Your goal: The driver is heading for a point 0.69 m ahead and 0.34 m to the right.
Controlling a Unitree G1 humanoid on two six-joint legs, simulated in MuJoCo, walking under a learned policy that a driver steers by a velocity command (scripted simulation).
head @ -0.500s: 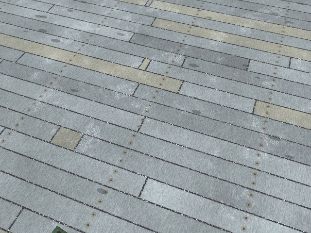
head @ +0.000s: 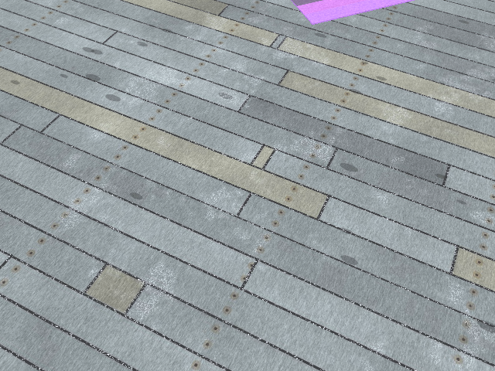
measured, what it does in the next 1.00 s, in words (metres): walks ahead, turning right: right foot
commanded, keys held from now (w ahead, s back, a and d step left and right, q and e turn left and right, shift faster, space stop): w+e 1.00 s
